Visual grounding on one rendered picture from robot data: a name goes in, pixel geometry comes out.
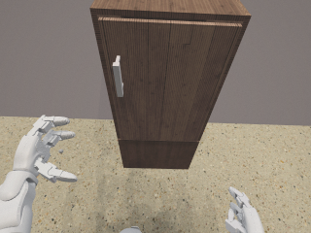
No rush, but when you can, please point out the left robot forearm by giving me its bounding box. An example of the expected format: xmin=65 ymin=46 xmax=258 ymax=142
xmin=0 ymin=170 xmax=39 ymax=233

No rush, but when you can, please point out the cupboard door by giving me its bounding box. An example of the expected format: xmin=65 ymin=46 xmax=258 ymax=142
xmin=98 ymin=17 xmax=243 ymax=142

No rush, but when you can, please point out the right robot hand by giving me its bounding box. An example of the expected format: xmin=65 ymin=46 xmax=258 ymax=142
xmin=225 ymin=186 xmax=264 ymax=233

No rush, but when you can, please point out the handle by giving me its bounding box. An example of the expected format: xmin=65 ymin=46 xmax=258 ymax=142
xmin=113 ymin=55 xmax=123 ymax=97

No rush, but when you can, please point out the left robot hand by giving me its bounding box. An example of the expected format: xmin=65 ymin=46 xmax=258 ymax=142
xmin=13 ymin=115 xmax=78 ymax=183

